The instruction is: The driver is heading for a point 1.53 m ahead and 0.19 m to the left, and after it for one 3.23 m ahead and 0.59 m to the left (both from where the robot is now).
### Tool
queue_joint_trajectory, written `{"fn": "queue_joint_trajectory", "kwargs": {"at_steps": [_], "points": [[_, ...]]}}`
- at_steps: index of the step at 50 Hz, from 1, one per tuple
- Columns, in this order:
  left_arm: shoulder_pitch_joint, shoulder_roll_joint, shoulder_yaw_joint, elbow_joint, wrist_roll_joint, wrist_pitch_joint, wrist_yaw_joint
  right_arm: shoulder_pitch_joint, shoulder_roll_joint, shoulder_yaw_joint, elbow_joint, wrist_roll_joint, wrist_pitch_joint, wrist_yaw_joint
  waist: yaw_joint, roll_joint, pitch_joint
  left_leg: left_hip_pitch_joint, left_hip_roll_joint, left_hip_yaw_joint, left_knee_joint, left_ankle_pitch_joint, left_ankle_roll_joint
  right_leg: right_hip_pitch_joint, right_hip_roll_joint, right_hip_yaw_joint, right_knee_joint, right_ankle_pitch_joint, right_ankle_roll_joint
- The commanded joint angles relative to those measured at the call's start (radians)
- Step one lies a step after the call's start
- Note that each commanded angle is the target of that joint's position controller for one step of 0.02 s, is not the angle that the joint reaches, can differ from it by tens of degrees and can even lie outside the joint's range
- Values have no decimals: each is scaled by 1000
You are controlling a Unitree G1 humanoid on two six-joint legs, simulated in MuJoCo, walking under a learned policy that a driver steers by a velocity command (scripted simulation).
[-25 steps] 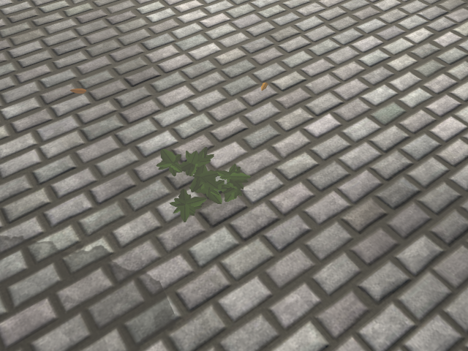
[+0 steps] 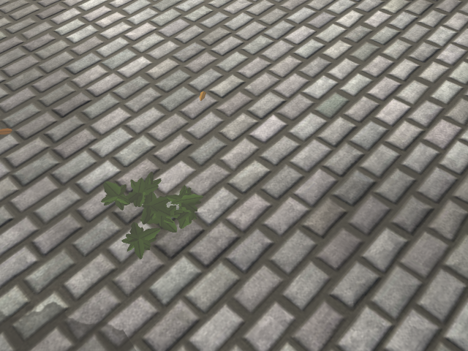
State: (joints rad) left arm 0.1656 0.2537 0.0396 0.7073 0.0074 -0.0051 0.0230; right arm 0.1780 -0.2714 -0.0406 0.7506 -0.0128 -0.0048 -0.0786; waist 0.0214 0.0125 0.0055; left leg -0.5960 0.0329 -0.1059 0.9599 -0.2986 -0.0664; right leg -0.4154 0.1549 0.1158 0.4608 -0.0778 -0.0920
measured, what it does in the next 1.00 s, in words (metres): walks ahead: left foot, then right foot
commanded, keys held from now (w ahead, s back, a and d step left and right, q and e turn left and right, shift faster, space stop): w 0.66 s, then no key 0.20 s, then q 0.14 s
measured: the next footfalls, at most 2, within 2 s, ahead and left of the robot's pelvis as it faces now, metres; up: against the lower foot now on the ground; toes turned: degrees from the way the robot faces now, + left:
left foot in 0.16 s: +0.05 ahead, +0.15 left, +0.00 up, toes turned -2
right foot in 0.64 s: +0.34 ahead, -0.13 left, +0.00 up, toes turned -4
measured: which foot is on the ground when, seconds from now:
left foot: up 0.00-0.14, down 0.16-0.64, up 0.66-1.00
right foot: down 0.00-0.18, up 0.20-0.62, down 0.64-1.00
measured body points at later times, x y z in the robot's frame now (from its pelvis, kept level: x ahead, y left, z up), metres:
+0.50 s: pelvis +0.12 +0.03 +0.02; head +0.14 +0.06 +0.46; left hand +0.31 +0.27 -0.10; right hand +0.07 -0.22 -0.11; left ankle +0.01 +0.15 -0.73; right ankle +0.26 -0.15 -0.67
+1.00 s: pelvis +0.33 -0.04 +0.01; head +0.37 -0.04 +0.46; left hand +0.41 +0.23 -0.11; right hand +0.48 -0.29 -0.10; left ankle +0.47 +0.10 -0.69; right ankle +0.30 -0.12 -0.73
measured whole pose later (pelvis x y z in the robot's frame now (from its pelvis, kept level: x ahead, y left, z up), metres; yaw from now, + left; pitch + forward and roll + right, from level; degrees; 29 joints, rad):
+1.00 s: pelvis +0.33 -0.04 +0.01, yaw +0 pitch +2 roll -2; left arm 0.24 0.24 0.04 0.88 0.01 -0.07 0.00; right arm 0.17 -0.26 -0.04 0.76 0.01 -0.05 -0.01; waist 0.03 0.05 0.03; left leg -0.61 0.08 -0.03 0.74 -0.08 -0.01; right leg -0.12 0.07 -0.09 0.28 -0.19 -0.06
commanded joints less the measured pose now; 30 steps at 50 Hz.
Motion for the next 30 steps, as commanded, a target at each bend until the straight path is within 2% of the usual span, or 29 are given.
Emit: {"fn": "queue_joint_trajectory", "kwargs": {"at_steps": [1,3,5,7,8,9,10,11,12,13,14,16,18,20,22,26,29,30], "points": [[-6,128,31,-68,0,-3,12,49,-68,-16,-56,1,-9,3,-4,-134,-132,103,-2,36,-78,-1,-4,73,-273,302,-192,-324,-130],[17,127,30,-56,-2,0,10,58,-65,-14,-55,6,-24,20,3,-160,-134,177,-21,83,-151,-62,5,66,-273,313,-205,-437,-130],[54,127,27,-37,-6,3,6,76,-60,-12,-48,16,-43,37,3,-161,-99,246,-44,119,-253,-131,37,55,-282,343,-209,-538,-129],[50,122,23,-31,-20,6,7,142,-42,-13,-15,25,-62,48,-43,-137,-42,386,-59,138,-498,-43,105,-4,-243,334,-193,-615,-92],[38,103,17,-35,-23,1,7,201,-58,-19,9,21,-69,49,-66,-107,-18,487,-2,85,-572,-52,141,-86,-202,299,-122,-604,-53],[24,37,2,-44,-27,-11,2,299,-92,-23,31,5,-76,49,-79,54,-39,621,187,-131,-654,-167,196,-230,-113,156,168,-529,2],[-47,70,15,-97,-44,-43,-8,315,-213,-60,41,-15,-83,64,-84,268,69,599,351,-488,-815,-411,308,-472,-37,-21,290,-431,13],[-95,134,34,-104,-38,-69,-14,260,-198,-65,24,-15,-98,59,-74,179,125,557,381,-527,-840,-435,330,-513,-117,48,395,-328,17],[-61,141,39,-82,-33,-77,-24,207,-151,-54,11,2,-107,52,-43,138,113,581,331,-438,-831,-360,292,-517,-136,45,427,-229,23],[-25,124,40,-50,-21,-72,-26,193,-125,-46,3,13,-110,52,-31,120,75,605,283,-353,-827,-283,259,-492,-153,13,459,-181,37],[-19,107,38,-40,-14,-71,-29,202,-118,-43,10,22,-110,55,-36,106,70,610,262,-300,-836,-210,249,-495,-165,-11,496,-128,49],[-24,68,33,-28,-12,-69,-33,249,-76,-28,33,17,-111,63,-44,91,55,587,212,-176,-845,-37,236,-459,-183,-57,538,-38,60],[-49,46,29,-30,-16,-69,-33,298,-62,-24,54,16,-105,69,-64,99,56,589,184,-102,-848,67,236,-455,-200,-87,511,16,69],[-105,31,24,-46,-19,-74,-35,326,-65,-22,65,15,-96,70,-88,110,70,579,166,-52,-850,135,232,-423,-208,-109,417,64,77],[-169,19,17,-65,-24,-81,-44,344,-85,-24,71,15,-91,68,-113,118,85,562,159,-19,-846,182,229,-365,-204,-127,298,105,83],[-247,25,10,-91,-37,-94,-66,374,-122,-29,87,26,-83,66,-139,127,121,560,190,-12,-826,207,241,-261,-182,-159,147,79,79],[-237,57,15,-103,-40,-104,-76,360,-141,-38,99,39,-73,64,-101,148,124,616,236,-31,-776,312,228,-191,-173,-152,72,-16,36],[-195,79,24,-97,-38,-106,-76,341,-155,-42,98,39,-69,63,-66,160,93,627,241,-24,-723,466,218,-111,-152,-164,54,-42,16]]}}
